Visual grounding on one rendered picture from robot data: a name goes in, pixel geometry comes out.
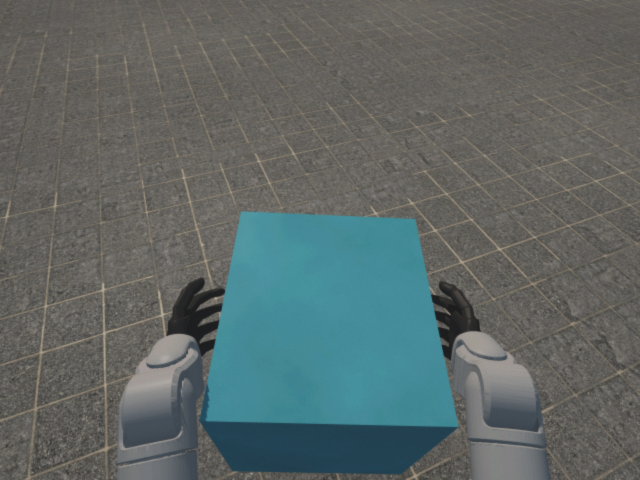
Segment robot left forearm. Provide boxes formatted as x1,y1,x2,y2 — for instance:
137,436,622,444
117,334,205,480

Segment carton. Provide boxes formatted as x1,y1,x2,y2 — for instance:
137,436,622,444
199,211,459,474

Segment left robot hand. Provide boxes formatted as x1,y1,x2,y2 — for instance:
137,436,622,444
166,277,225,357

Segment robot right forearm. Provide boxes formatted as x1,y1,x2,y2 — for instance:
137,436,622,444
451,331,551,480

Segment right robot hand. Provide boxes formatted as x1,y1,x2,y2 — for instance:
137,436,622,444
431,281,481,361

